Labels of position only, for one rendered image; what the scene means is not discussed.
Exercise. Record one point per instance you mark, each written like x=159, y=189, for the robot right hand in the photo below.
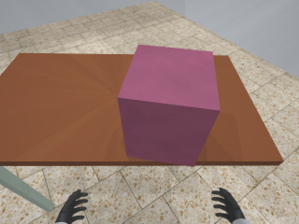
x=231, y=206

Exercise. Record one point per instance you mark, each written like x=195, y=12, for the table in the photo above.
x=62, y=109

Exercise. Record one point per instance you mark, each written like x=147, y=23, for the carton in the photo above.
x=168, y=102

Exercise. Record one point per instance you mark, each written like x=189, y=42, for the robot left hand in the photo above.
x=68, y=209

